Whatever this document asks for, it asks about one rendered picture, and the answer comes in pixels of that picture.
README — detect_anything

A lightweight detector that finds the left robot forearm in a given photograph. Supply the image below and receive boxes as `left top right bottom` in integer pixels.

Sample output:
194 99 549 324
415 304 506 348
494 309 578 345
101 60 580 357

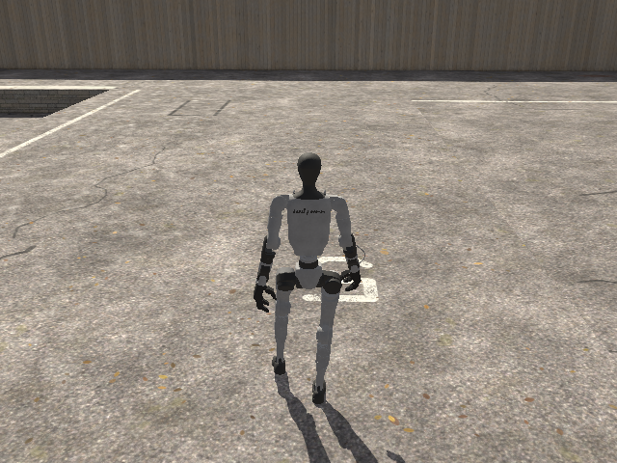
255 235 276 286

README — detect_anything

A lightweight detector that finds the right robot forearm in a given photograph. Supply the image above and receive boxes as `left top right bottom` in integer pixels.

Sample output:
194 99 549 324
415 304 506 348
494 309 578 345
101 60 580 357
343 233 360 273

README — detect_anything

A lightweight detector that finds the robot right thigh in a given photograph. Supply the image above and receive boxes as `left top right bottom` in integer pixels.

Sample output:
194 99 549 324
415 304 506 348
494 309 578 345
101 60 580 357
316 270 342 344

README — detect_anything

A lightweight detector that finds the robot left hand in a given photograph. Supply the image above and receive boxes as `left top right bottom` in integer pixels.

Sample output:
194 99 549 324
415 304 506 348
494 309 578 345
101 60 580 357
254 284 277 313

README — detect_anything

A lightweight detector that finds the robot head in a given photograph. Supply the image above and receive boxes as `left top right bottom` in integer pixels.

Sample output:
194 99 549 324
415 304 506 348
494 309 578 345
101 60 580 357
292 152 326 200

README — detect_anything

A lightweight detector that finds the robot right upper arm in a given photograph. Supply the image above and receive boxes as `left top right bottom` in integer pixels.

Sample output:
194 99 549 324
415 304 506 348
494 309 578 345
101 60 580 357
329 195 353 248

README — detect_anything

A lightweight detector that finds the robot left upper arm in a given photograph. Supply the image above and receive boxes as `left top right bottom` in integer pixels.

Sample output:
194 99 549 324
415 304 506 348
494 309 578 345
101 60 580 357
266 194 289 250

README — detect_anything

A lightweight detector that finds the robot right hand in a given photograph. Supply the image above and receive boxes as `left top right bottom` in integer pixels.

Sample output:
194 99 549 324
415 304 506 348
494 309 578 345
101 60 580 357
340 269 361 291

